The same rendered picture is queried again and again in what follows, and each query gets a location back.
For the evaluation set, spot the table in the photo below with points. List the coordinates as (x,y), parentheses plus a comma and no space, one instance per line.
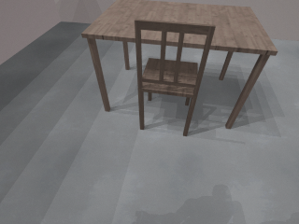
(237,30)

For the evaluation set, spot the chair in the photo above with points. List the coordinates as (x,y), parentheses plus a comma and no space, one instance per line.
(170,77)

